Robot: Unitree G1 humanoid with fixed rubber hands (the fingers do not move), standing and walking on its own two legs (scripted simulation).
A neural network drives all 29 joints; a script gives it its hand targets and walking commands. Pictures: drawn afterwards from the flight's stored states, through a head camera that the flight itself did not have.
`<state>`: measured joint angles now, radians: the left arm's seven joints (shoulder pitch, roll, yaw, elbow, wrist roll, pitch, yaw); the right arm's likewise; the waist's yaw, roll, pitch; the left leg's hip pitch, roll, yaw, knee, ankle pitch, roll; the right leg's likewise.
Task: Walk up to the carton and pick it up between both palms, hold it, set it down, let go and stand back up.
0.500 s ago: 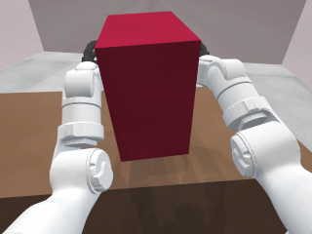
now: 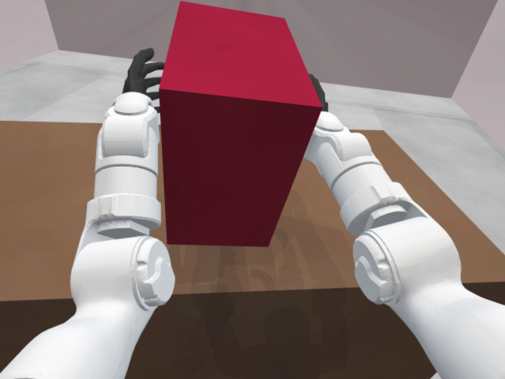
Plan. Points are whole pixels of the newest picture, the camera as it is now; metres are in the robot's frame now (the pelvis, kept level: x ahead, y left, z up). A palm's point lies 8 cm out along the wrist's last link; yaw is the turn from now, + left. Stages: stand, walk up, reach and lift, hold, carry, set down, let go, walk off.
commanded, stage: set down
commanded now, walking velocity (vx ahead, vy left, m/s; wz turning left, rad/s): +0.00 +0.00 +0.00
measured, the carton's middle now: (226, 130) +0.43 +0.02 +0.25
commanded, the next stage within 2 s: none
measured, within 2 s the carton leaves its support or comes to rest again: neither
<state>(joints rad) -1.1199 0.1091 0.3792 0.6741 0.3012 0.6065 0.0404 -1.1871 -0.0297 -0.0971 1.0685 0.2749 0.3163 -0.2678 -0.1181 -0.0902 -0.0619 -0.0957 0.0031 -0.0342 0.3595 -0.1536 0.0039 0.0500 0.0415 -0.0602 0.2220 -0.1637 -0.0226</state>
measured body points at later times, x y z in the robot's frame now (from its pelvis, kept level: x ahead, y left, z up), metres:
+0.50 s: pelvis +0.00 +0.01 +0.00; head -0.05 +0.05 +0.44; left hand +0.44 +0.14 +0.27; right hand +0.41 -0.12 +0.25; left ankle +0.03 +0.11 -0.75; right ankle -0.02 -0.10 -0.75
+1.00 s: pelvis +0.01 +0.00 +0.00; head -0.03 +0.04 +0.45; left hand +0.45 +0.13 +0.23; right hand +0.43 -0.13 +0.22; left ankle +0.03 +0.11 -0.75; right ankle -0.02 -0.10 -0.75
